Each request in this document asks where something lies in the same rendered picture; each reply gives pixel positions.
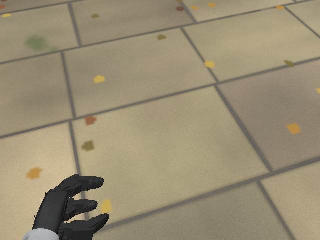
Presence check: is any left robot forearm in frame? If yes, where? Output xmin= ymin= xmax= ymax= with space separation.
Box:
xmin=22 ymin=228 xmax=60 ymax=240

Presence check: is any left robot hand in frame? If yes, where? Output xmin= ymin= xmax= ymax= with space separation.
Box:
xmin=32 ymin=174 xmax=110 ymax=240

